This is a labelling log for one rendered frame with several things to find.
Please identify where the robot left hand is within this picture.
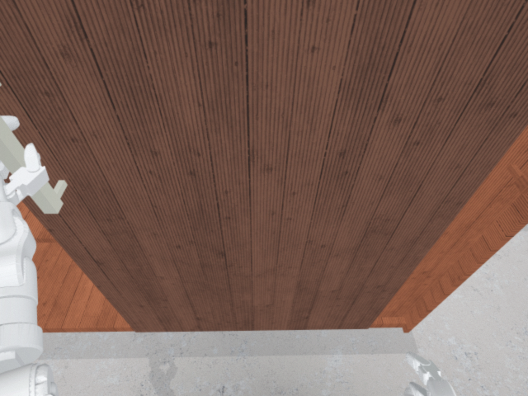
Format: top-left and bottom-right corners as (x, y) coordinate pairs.
(0, 115), (50, 206)

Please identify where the wardrobe door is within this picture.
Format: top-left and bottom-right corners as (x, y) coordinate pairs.
(378, 126), (528, 318)
(0, 0), (528, 332)

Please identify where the robot left upper arm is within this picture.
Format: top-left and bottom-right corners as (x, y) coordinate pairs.
(0, 363), (59, 396)

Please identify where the robot right hand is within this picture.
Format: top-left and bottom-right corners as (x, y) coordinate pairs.
(404, 351), (456, 396)

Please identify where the robot left forearm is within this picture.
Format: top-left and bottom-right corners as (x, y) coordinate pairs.
(0, 201), (44, 373)

